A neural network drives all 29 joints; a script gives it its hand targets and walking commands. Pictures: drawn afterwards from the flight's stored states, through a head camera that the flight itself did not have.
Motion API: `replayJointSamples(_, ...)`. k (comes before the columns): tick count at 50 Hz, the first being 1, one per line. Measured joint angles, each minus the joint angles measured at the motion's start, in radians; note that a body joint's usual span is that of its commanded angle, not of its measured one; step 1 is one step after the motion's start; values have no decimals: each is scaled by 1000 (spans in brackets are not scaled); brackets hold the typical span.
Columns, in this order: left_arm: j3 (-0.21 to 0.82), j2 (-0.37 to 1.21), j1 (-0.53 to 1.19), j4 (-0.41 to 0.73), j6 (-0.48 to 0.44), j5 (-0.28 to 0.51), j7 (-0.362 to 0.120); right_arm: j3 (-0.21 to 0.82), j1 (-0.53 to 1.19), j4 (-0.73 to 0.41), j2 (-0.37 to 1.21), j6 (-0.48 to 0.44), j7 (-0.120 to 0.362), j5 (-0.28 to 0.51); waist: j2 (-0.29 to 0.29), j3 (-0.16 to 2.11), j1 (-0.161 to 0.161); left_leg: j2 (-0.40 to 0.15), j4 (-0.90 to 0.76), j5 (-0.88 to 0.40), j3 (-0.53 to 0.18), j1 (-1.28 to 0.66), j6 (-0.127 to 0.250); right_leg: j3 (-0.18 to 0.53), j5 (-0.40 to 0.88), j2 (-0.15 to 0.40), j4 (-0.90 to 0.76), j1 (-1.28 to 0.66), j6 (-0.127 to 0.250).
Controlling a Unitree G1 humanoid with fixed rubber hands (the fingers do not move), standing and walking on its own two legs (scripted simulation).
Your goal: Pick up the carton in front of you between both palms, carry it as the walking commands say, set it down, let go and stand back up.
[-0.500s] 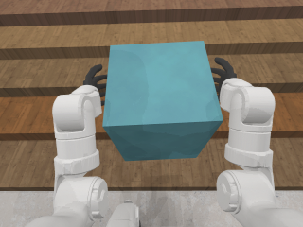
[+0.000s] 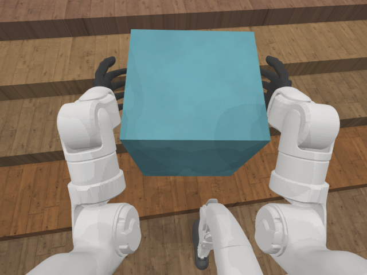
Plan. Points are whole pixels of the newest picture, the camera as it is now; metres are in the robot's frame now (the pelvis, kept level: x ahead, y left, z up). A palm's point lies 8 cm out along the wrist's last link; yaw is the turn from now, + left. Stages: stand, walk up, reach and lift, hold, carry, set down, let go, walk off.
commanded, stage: carry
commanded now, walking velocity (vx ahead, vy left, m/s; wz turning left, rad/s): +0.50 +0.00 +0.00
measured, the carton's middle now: (189, 116) +0.40 -0.04 +0.07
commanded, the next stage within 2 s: none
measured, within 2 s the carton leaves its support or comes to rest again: neither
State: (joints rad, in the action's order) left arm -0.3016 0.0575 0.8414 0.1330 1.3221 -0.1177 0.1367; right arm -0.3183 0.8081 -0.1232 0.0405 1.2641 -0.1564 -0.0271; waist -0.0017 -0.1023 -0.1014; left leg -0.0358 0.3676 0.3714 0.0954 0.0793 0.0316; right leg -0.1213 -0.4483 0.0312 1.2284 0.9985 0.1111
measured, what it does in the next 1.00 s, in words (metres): climbs, turning left: right foot 0.10 m higher, then left foot 0.10 m higher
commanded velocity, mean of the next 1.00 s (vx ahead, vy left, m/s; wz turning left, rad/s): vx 0.50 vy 0.00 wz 0.34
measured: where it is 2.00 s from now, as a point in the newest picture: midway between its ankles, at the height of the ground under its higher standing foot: (156, 40)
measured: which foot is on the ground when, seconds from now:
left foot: down 0.00-0.04, up 0.06-0.48, down 0.50-1.00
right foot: up 0.00-0.02, down 0.04-0.52, up 0.54-0.98, down 1.00-1.00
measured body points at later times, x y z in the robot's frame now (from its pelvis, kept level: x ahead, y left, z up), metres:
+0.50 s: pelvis +0.35 -0.01 +0.11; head +0.36 -0.03 +0.56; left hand +0.74 +0.15 +0.32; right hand +0.75 -0.15 +0.32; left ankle +0.51 +0.06 -0.54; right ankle +0.20 -0.08 -0.62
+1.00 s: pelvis +0.64 -0.05 +0.21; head +0.65 -0.03 +0.66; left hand +0.98 +0.20 +0.38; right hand +1.06 -0.09 +0.39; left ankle +0.51 +0.05 -0.52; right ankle +0.81 -0.15 -0.44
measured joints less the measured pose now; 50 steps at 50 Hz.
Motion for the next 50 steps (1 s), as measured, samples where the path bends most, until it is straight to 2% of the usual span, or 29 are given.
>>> replayJointSamples(1,10,6,-1,-18,-8,-7,0,-7,-4,4,-6,3,3,-1,1,5,23,-11,39,-10,10,-8,0,-20,79,-17,-137,-57,8)
replayJointSamples(2,22,13,-2,-38,-19,-14,1,-14,-8,9,-19,8,8,1,10,1,59,-32,146,-25,13,10,-1,-33,190,-38,-228,-120,12)
replayJointSamples(3,34,14,-1,-51,-28,-19,1,-15,-3,22,-31,6,15,2,22,-10,96,-36,354,-44,-27,76,-11,-48,216,-51,-229,-151,22)
replayJointSamples(5,50,7,-6,-67,-37,0,0,-17,12,53,-46,0,34,-5,29,-35,150,41,864,-61,-153,256,-8,-55,177,-65,-253,-223,33)
replayJointSamples(6,57,2,-20,-66,-37,12,5,-17,11,55,-44,4,39,-13,28,-42,173,74,1051,-67,-180,329,2,-51,156,-74,-294,-271,29)
replayJointSamples(8,58,-5,-46,-50,-32,42,15,-17,3,39,-24,18,43,-36,16,-52,207,100,1253,-62,-178,454,24,-44,154,-81,-402,-371,12)
replayJointSamples(10,52,-14,-55,-38,-29,71,23,-20,-2,12,-2,29,46,-61,-9,-56,232,100,1299,-43,-147,561,40,-33,170,-78,-515,-469,8)
replayJointSamples(13,41,-29,-36,-35,-32,99,29,-21,15,-9,11,33,52,-88,-37,-44,258,87,1252,29,-87,701,49,-13,179,-61,-651,-598,7)
replayJointSamples(18,35,-71,49,-126,-29,123,29,-11,73,39,-12,47,60,-117,-26,37,277,38,1283,113,-22,927,70,25,136,-50,-774,-774,-13)
replayJointSamples(19,34,-82,65,-155,-23,127,28,-8,84,62,-17,54,61,-122,-23,56,271,25,1238,109,-9,949,71,34,126,-47,-803,-815,-20)
replayJointSamples(21,33,-100,94,-218,-7,131,24,-2,105,114,-29,73,63,-123,-24,98,247,9,1037,65,29,943,76,43,122,-32,-884,-904,-42)
replayJointSamples(24,22,-116,121,-296,28,118,14,18,141,217,-56,100,57,-105,-17,158,175,32,721,-55,90,819,104,1,130,-6,-895,-978,-40)
replayJointSamples(25,16,-121,119,-314,41,111,9,28,151,258,-60,103,52,-97,-12,168,135,55,625,-75,98,744,111,-25,138,9,-812,-969,-44)
replayJointSamples(26,13,-128,123,-333,49,103,2,39,157,291,-62,101,43,-90,-29,163,83,83,596,-73,112,695,123,-22,201,43,-641,-923,-53)
replayJointSamples(27,3,-131,126,-353,52,92,-6,49,167,325,-66,97,37,-81,-28,154,36,99,579,-77,115,663,142,36,198,36,-382,-829,-83)
replayJointSamples(28,-10,-128,126,-372,52,76,-16,60,170,356,-72,93,29,-68,-22,143,-4,112,552,-85,110,628,160,93,188,7,-114,-727,-97)
replayJointSamples(29,-26,-117,120,-384,54,55,-22,72,163,380,-78,89,23,-51,-16,134,-39,125,513,-94,100,588,165,131,187,-23,103,-640,-96)
replayJointSamples(30,-43,-102,111,-387,58,33,-26,83,151,396,-84,86,18,-32,-9,125,-65,134,466,-104,85,544,152,151,184,-46,255,-566,-89)
replayJointSamples(32,-74,-75,96,-371,66,-4,-29,102,136,410,-96,82,-5,13,8,104,-99,143,368,-124,54,460,118,164,159,-70,410,-434,-69)
replayJointSamples(34,-101,-62,98,-346,67,-22,-32,114,144,413,-107,72,-25,53,28,83,-115,140,290,-137,23,394,111,156,106,-72,425,-322,-58)
replayJointSamples(37,-111,-67,125,-315,59,-33,-31,110,183,410,-108,54,-46,72,36,74,-107,129,222,-136,-17,333,103,129,30,-46,351,-183,-51)
replayJointSamples(39,-112,-78,142,-307,55,-31,-33,93,210,414,-99,44,-45,60,25,89,-91,129,198,-122,-44,305,94,121,2,-20,368,-93,-49)
replayJointSamples(42,-98,-89,143,-310,56,-28,-35,70,220,423,-82,37,-29,26,3,120,-69,130,170,-89,-104,252,78,138,-63,18,463,24,-55)
replayJointSamples(44,-84,-90,131,-317,59,-30,-35,60,202,421,-71,39,-16,6,-12,141,-48,121,136,-70,-151,200,62,148,-79,40,449,72,-64)
replayJointSamples(46,-63,-90,108,-326,63,-27,-35,54,176,419,-62,46,-5,-11,-17,164,-13,93,79,-60,-192,140,46,127,-56,54,280,63,-75)
replayJointSamples(48,-34,-90,89,-338,65,-13,-31,45,156,410,-59,62,6,-30,-10,188,31,55,38,-53,-216,95,22,95,-9,44,42,-12,-71)
replayJointSamples(50,5,-82,84,-358,54,9,-17,25,139,390,-74,78,20,-41,-2,189,94,23,128,-46,-197,102,10,68,84,12,-176,-145,-66)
